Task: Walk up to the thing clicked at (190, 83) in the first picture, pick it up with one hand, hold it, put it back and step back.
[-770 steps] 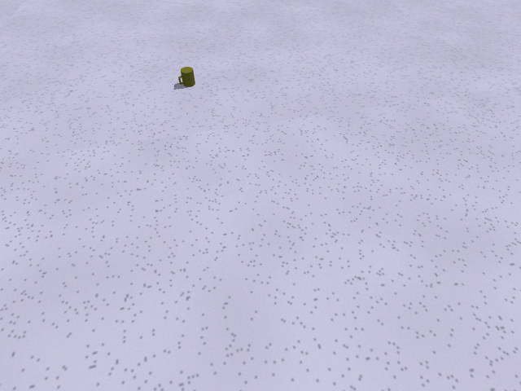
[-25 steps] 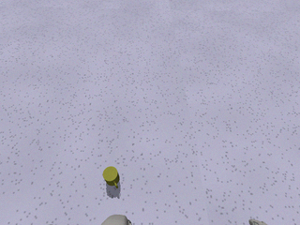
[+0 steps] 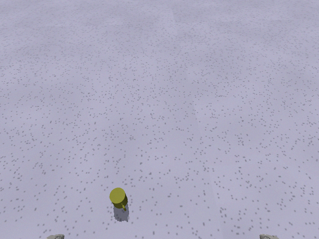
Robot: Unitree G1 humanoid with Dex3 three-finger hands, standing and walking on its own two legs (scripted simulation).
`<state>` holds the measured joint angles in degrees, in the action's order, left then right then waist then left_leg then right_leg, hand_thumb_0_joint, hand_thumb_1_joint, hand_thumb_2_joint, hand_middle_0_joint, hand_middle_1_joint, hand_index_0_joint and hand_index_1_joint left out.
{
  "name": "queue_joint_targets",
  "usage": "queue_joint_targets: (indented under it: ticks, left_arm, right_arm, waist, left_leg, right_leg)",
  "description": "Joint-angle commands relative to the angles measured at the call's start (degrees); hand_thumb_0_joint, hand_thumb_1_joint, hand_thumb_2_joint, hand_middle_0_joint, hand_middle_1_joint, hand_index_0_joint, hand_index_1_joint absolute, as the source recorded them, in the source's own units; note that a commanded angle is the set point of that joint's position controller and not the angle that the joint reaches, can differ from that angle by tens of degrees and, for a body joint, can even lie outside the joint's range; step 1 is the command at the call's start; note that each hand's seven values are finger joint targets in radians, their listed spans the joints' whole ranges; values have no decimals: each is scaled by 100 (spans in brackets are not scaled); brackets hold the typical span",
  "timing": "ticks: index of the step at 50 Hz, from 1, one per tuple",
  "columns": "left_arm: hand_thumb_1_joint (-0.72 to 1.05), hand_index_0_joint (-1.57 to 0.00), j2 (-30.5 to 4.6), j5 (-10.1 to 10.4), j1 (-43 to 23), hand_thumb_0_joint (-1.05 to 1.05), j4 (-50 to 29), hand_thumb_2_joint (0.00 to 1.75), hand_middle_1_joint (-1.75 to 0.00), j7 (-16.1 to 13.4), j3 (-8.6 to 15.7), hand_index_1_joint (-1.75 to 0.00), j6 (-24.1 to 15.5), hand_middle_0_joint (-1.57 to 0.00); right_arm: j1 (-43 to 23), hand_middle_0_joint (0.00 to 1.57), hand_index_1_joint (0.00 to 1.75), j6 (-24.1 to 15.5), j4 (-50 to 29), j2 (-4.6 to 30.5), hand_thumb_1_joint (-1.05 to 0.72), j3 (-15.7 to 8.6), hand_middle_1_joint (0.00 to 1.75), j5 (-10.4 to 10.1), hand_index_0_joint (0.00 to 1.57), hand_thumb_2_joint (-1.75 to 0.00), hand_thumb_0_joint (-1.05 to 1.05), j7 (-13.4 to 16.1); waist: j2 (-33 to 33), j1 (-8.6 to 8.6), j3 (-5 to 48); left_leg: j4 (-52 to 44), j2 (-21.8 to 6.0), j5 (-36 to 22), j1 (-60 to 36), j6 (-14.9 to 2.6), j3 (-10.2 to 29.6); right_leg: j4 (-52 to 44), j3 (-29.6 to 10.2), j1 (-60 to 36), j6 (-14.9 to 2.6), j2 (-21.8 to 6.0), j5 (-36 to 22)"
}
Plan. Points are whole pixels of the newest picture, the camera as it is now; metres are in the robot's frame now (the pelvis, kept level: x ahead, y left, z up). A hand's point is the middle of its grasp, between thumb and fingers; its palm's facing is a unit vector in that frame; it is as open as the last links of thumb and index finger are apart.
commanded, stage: walk up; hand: left
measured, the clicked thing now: (120, 200) +0.40 +0.25 -0.72
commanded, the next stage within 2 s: none
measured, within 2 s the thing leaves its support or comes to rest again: neither
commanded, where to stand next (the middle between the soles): +0.03 +0.02 m, yaw +1 degrees
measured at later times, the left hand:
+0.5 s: hand out of the picture +0.06 +0.26 -0.16, palm faces -0.02 -0.94 -0.33, open 7.4 cm
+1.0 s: hand out of the picture +0.02 +0.27 -0.17, palm faces +0.03 -0.91 -0.41, open 7.4 cm
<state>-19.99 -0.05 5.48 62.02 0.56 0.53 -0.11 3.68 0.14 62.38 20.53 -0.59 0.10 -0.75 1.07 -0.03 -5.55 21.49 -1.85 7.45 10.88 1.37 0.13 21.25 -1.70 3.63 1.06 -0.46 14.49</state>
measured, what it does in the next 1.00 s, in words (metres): shifts its weight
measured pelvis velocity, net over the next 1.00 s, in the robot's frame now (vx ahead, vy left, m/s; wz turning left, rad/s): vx -0.06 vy -0.01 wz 0.02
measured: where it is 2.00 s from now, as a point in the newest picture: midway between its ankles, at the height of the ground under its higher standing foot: outside the picture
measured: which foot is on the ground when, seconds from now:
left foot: down 0.00-1.00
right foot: down 0.00-1.00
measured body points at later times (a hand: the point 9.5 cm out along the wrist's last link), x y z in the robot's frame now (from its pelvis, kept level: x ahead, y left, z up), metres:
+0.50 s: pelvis -0.01 +0.01 +0.00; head +0.01 +0.01 +0.45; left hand +0.06 +0.31 -0.13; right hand +0.07 -0.29 -0.13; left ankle +0.05 +0.14 -0.74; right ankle -0.03 -0.13 -0.74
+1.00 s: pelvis -0.06 -0.01 -0.03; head -0.01 -0.02 +0.42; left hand +0.02 +0.32 -0.14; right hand +0.08 -0.33 -0.14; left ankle +0.05 +0.13 -0.74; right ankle -0.08 -0.12 -0.73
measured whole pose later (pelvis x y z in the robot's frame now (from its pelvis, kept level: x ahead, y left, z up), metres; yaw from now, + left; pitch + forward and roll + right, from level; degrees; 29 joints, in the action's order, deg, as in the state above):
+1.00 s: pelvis -0.06 -0.01 -0.03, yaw +1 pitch -1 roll +0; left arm -23.2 -0.3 7.5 54.1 0.5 4.1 3.2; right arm 2.2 4.2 53.8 22.8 -4.0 1.7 -0.6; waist 1.0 0.7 -8.2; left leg 34.9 -1.9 8.3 25.4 1.0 2.3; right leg 47.0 0.2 17.9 -3.2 1.3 27.7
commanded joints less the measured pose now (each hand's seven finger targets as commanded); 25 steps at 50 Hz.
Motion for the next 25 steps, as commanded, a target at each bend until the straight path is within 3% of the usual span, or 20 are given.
queue_joint_targets:
  ticks: [1, 7, 15, 25]
  left_arm:
    - [90, -20, -1275, 15, -228, 0, -246, 90, -30, -76, 297, -30, -73, -20]
    - [90, -20, -1255, -3, -225, 0, -173, 90, -30, -64, 304, -30, -55, -20]
    - [90, -20, -1232, -17, -182, 0, -102, 90, -30, -47, 291, -30, -51, -20]
    - [90, -20, -1185, -15, -71, 0, -52, 90, -30, -55, 281, -30, -66, -20]
  right_arm:
    - [-282, 20, 30, -150, -292, 1153, -90, -214, 30, -18, 20, -90, 0, 74]
    - [-247, 20, 30, -156, -220, 1157, -90, -222, 30, 3, 20, -90, 0, 75]
    - [-197, 20, 30, -153, -175, 1189, -90, -251, 30, 28, 20, -90, 0, 63]
    - [-170, 20, 30, -156, -132, 1156, -90, -248, 30, 8, 20, -90, 0, 65]
  waist:
    - [-153, 17, 714]
    - [-60, 4, 709]
    - [5, -28, 584]
    - [0, -33, 645]
  left_leg:
    - [-251, -518, -741, -615, -234, 449]
    - [-368, -565, -551, -482, -252, 529]
    - [-546, -558, 165, -277, -259, 664]
    - [-561, -588, 2, -291, -261, 736]
  right_leg:
    - [-551, -420, 358, -240, -627, -934]
    - [-585, -353, 293, -245, -585, -732]
    - [-612, -382, 452, -260, -561, -319]
    - [-579, -343, 447, -240, -553, -447]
